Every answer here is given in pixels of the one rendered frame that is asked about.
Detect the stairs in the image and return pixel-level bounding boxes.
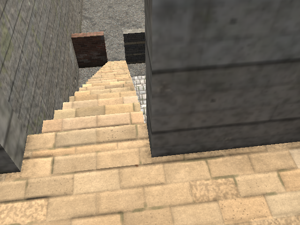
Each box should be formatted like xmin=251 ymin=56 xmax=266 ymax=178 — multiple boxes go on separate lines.
xmin=41 ymin=60 xmax=144 ymax=134

